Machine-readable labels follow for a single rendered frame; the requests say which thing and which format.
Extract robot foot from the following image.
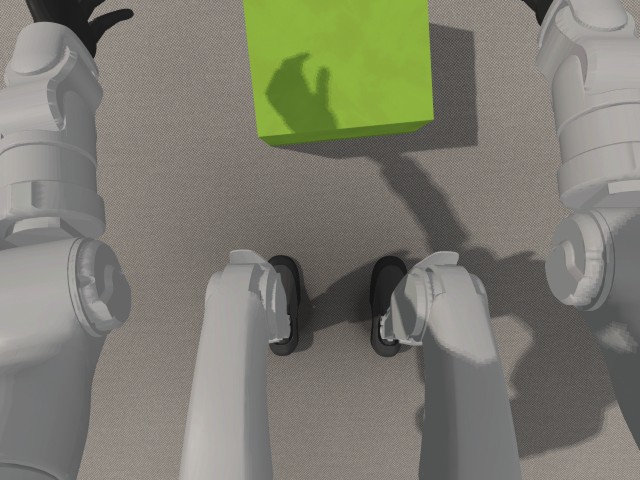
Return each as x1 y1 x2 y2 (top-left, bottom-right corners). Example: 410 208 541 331
268 255 301 356
369 256 407 357

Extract robot right forearm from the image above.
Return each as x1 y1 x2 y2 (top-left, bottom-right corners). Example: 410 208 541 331
536 0 640 211

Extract carton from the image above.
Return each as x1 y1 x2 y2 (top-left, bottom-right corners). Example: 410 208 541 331
243 0 434 146

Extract robot left forearm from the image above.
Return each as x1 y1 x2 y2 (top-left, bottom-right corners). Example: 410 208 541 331
0 22 106 250

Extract right robot foot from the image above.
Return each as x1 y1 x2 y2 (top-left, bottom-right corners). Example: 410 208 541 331
369 256 407 357

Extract left robot upper arm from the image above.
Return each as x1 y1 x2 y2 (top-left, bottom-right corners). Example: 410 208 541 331
0 237 131 480

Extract robot left hand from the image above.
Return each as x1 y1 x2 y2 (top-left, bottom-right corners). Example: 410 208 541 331
25 0 134 59

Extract left robot foot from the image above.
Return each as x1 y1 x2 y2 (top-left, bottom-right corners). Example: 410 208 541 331
268 255 301 356

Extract right robot upper arm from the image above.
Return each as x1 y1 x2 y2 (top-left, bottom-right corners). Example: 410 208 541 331
545 207 640 450

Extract robot right hand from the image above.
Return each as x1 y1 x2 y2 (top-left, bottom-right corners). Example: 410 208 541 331
521 0 553 27

